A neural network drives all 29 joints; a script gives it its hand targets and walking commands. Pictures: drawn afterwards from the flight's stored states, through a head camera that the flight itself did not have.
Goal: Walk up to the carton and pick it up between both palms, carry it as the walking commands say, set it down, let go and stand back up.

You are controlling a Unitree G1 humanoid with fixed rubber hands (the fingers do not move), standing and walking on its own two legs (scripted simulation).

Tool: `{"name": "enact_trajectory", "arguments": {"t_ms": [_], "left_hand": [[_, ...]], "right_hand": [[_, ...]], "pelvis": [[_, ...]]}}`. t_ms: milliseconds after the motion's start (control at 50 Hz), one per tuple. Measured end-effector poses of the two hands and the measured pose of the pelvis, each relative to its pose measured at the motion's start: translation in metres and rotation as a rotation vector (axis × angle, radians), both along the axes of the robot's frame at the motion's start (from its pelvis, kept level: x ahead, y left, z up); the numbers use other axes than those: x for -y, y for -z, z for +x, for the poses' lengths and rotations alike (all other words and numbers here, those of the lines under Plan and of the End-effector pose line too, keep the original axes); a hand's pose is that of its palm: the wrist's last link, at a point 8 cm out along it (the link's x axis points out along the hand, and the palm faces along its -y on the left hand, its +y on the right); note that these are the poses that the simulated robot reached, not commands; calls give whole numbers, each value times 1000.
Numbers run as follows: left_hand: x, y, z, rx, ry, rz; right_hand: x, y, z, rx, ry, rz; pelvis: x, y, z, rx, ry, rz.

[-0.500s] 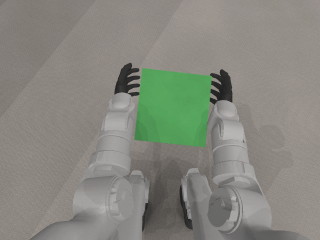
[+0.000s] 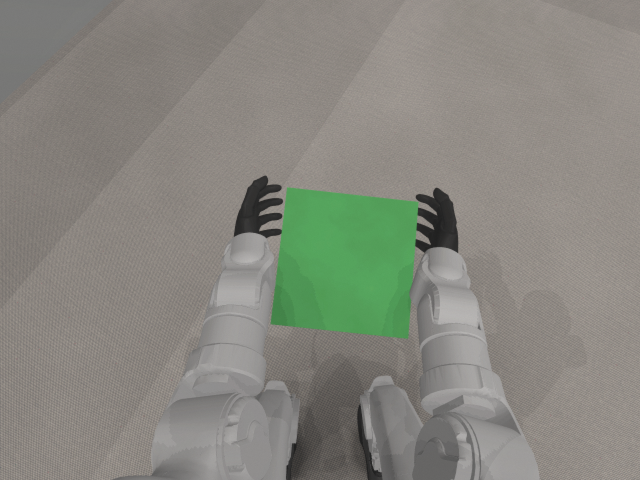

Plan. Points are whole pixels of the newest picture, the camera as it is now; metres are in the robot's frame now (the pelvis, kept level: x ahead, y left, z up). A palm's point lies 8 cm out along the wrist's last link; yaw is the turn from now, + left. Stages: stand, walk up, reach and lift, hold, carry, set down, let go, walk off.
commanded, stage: reach and lift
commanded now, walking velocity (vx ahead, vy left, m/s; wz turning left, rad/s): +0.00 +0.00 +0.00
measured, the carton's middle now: (339, 267) +0.40 -0.02 -0.13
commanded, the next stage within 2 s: none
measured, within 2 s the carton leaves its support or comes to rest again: neither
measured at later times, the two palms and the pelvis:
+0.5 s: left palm (238, 229) +0.39 +0.10 +0.04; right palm (463, 240) +0.37 -0.14 +0.04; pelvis +0.01 +0.00 +0.06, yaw +0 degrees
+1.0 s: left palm (220, 215) +0.37 +0.10 +0.11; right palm (499, 223) +0.36 -0.14 +0.12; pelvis +0.03 +0.00 +0.11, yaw +0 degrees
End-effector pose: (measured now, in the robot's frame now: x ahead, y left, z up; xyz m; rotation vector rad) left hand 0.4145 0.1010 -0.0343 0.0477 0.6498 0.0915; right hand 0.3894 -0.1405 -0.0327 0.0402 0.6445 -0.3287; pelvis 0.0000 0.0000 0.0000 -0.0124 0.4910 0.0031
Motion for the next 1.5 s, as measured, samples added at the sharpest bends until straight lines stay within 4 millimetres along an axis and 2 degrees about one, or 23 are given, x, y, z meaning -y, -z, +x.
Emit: {"name": "enact_trajectory", "arguments": {"t_ms": [520,820,1160,1500], "left_hand": [[-2,-75,-23,0,-18,-7],[-1,-119,-36,2,-3,-22],[-3,-168,-47,0,33,-1],[-3,-209,-61,-3,29,27]], "right_hand": [[2,-76,-16,1,-68,-13],[5,-124,-25,0,-85,-25],[4,-173,-36,-4,-101,-33],[4,-211,-52,-7,-111,-33]], "pelvis": [[3,-65,14,176,-4,8],[-1,-96,22,307,-4,7],[-6,-115,31,472,-2,6],[-4,-119,34,611,-3,5]]}}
